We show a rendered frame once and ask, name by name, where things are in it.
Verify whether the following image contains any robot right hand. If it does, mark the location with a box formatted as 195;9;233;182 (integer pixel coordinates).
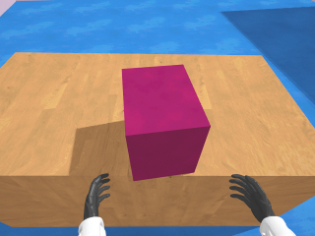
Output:
229;174;275;223

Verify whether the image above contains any left robot forearm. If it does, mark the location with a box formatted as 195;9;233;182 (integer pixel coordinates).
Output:
78;216;106;236

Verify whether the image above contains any right robot forearm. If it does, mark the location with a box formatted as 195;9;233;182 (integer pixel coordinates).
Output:
259;216;296;236

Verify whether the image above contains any pedestal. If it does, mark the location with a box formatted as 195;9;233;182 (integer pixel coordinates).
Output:
0;52;315;227

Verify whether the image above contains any carton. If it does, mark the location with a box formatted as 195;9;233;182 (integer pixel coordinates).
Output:
121;64;211;181

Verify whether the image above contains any robot left hand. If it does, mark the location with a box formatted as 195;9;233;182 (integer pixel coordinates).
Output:
84;173;110;220

